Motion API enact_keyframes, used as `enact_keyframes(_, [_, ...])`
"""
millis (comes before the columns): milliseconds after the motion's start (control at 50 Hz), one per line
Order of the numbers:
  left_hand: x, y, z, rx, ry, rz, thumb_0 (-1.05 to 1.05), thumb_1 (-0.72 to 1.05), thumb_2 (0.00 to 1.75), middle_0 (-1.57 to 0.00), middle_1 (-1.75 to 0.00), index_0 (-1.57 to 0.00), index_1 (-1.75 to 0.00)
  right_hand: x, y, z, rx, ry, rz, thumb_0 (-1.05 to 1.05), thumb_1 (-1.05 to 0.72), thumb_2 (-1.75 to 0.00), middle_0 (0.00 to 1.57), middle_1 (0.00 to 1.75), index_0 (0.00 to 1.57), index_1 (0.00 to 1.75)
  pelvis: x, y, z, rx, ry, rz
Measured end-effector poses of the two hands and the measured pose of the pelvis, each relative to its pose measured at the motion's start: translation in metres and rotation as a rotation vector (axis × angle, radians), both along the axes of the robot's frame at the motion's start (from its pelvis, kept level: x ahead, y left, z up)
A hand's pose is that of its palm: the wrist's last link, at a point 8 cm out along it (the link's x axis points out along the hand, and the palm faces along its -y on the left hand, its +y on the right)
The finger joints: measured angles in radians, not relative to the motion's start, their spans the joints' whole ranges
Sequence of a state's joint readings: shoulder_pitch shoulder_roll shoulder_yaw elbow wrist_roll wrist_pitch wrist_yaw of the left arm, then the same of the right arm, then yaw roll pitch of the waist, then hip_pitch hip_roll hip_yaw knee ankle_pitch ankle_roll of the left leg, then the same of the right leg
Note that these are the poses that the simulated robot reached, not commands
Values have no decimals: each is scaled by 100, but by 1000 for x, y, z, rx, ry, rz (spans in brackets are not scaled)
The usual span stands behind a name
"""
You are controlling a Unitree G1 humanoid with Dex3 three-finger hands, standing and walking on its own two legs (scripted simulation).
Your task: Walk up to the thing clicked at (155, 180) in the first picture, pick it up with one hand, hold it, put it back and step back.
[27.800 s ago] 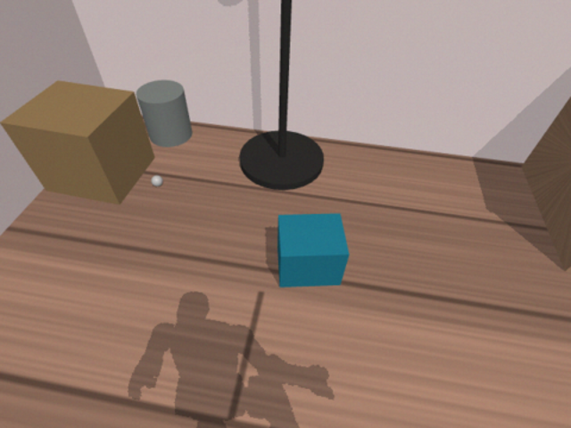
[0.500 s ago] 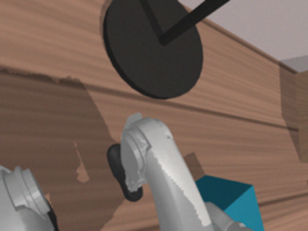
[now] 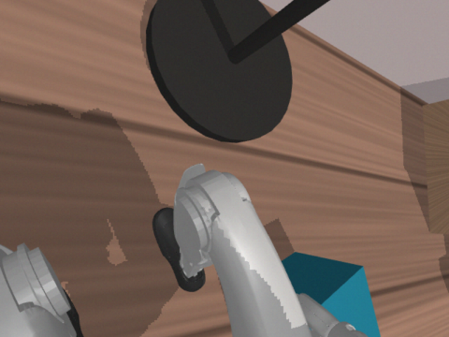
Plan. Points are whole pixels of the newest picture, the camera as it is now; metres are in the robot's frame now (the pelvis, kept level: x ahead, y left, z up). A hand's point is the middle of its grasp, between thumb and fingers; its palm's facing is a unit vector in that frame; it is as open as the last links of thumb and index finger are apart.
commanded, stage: withdraw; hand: left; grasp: from above
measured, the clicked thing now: out of the picture +0.50 +0.30 -0.28
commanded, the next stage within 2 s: home in 0.94 s
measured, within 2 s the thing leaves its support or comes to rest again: neither
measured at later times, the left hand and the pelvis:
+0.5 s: hand out of the picture +0.50 +0.32 -0.13, palm faces -0.29 -0.07 -0.96, open 14.1 cm; pelvis +0.01 +0.00 +0.02, yaw +3 degrees
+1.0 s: hand out of the picture +0.45 +0.29 -0.13, palm faces -0.48 -0.09 -0.87, open 14.1 cm; pelvis -0.01 -0.02 +0.03, yaw +8 degrees
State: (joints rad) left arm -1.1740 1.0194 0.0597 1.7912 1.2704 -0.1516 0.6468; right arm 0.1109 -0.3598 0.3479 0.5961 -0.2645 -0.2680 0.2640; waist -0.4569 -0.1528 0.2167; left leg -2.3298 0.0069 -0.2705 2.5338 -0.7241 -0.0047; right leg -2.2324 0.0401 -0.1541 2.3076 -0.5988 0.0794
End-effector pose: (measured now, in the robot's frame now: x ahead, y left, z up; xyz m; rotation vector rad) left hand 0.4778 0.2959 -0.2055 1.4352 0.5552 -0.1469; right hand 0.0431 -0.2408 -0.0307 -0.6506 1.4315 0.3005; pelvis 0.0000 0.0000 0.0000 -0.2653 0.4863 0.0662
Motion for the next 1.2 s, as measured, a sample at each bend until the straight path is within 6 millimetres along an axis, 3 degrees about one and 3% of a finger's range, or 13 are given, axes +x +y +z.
enact_keyframes(160, [2,2,1,-2,6,12,0,-43,92,-12,-101,-14,-100,0,0,0,7,4,-1,0,-91,-90,19,30,20,30,1,0,0,-1,4,0])
enact_keyframes(260, [11,4,16,7,-50,1,0,-47,95,-12,-99,-13,-99,1,-1,0,15,9,-17,0,-92,-91,19,30,20,30,3,-2,2,6,18,3])
enact_keyframes(400, [23,14,83,68,-166,-4,0,-50,98,-11,-98,-11,-98,9,-9,-7,48,5,-102,0,-92,-91,20,30,20,30,12,-5,11,24,86,11])
enact_keyframes(540, [13,24,154,103,-110,72,0,-52,101,-11,-99,-9,-100,32,-20,-19,91,-72,-183,0,-92,-91,20,30,20,30,9,-6,25,63,111,31])
enact_keyframes(620, [5,16,182,75,-47,70,0,-54,102,-10,-100,-8,-101,41,-25,-17,84,-115,-201,0,-92,-91,20,30,20,30,2,-9,36,87,98,49])
enact_keyframes(700, [-3,3,195,52,9,17,0,-54,104,-10,-100,-7,-102,43,-33,-11,48,-141,-212,0,-92,-91,20,30,20,30,-5,-12,45,104,88,65])
enact_keyframes(860, [-16,-15,178,16,50,-77,0,-54,104,-9,-100,-8,-103,29,-50,-4,-63,-132,-217,0,-91,-91,20,30,20,30,-13,-18,45,121,81,76])
enact_keyframes(1100, [-13,4,106,22,36,-58,0,-49,100,-11,-98,-11,-99,9,-42,-23,-117,-66,-207,0,-90,-90,20,30,20,30,-4,-16,14,110,96,64])
enact_keyframes(1200, [3,11,99,15,-47,-29,0,-41,96,-18,-87,-17,-88,11,-37,-26,-112,-38,-206,0,-90,-90,20,30,20,30,4,-13,10,98,117,60])
